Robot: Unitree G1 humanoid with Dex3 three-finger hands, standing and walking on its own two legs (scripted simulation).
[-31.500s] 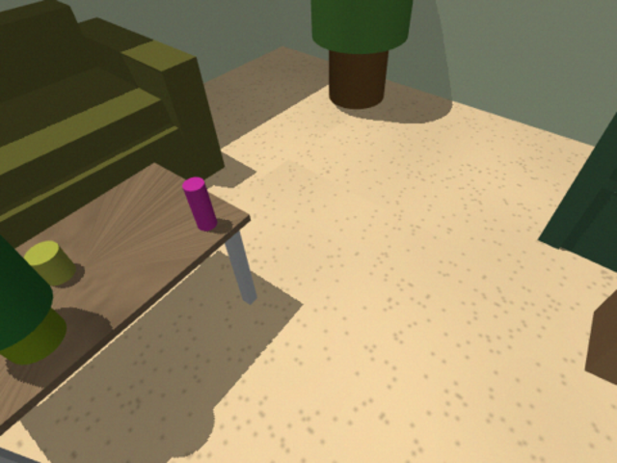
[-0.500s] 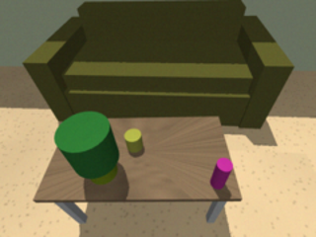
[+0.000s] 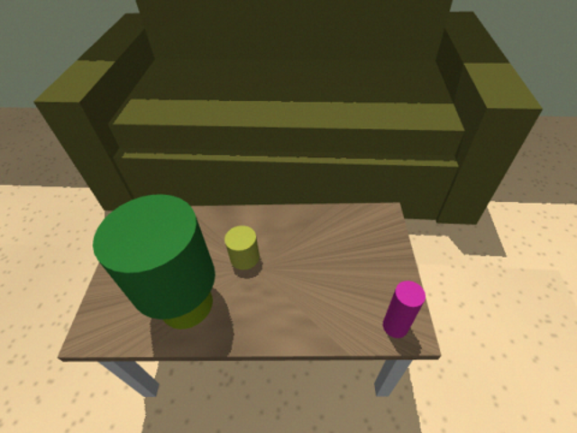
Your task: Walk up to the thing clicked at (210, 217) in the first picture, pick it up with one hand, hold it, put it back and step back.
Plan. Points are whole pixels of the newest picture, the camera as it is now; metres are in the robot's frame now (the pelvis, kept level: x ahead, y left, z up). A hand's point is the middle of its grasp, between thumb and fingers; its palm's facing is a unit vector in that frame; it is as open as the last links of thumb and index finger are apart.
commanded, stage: step back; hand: right
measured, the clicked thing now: (402, 311) +0.42 -0.21 -0.24
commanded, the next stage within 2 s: none
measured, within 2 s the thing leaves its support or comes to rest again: neither
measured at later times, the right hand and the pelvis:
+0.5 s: hand out of the picture -0.02 -0.23 -0.16, palm faces -0.01 +0.90 -0.43, open 7.4 cm; pelvis -0.08 +0.04 -0.02, yaw -1 degrees
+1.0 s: hand out of the picture -0.11 -0.24 -0.17, palm faces -0.05 +0.90 -0.43, open 7.4 cm; pelvis -0.20 +0.04 -0.03, yaw +1 degrees
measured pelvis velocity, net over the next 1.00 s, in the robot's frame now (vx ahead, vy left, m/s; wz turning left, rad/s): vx -0.20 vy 0.04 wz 0.02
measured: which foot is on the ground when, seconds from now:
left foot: down 0.00-0.68, up 0.70-0.96, down 0.98-1.00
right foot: down 0.00-0.30, up 0.32-0.64, down 0.66-1.00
